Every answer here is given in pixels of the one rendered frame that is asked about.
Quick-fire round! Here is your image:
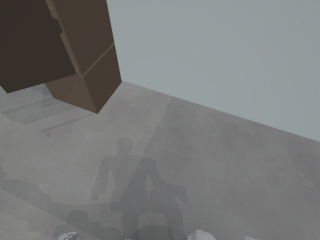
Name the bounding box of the cupboard door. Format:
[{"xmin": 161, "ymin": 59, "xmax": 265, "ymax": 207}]
[{"xmin": 0, "ymin": 0, "xmax": 76, "ymax": 94}]

